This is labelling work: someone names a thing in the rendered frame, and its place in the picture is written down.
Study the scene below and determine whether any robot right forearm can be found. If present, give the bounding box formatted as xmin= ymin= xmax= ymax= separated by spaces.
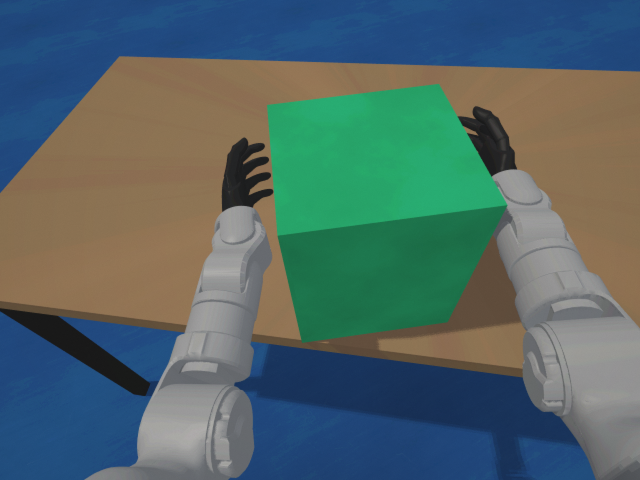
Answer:
xmin=492 ymin=169 xmax=640 ymax=331

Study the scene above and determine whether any right robot upper arm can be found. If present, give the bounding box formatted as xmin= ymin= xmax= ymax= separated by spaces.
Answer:
xmin=523 ymin=316 xmax=640 ymax=480

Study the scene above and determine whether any table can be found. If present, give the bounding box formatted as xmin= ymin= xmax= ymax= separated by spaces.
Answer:
xmin=0 ymin=56 xmax=640 ymax=396

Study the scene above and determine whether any left robot hand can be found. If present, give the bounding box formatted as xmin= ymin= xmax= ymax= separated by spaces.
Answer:
xmin=222 ymin=138 xmax=273 ymax=212

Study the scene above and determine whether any left robot upper arm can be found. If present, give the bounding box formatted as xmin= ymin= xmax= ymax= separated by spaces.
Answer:
xmin=85 ymin=384 xmax=254 ymax=480

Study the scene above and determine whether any right robot hand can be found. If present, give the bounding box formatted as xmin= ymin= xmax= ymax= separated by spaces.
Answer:
xmin=457 ymin=106 xmax=517 ymax=177

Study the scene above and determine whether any carton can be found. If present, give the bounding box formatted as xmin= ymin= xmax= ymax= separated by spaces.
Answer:
xmin=267 ymin=84 xmax=507 ymax=343

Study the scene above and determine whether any robot left forearm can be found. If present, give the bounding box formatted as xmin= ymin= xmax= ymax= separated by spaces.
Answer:
xmin=137 ymin=206 xmax=272 ymax=453

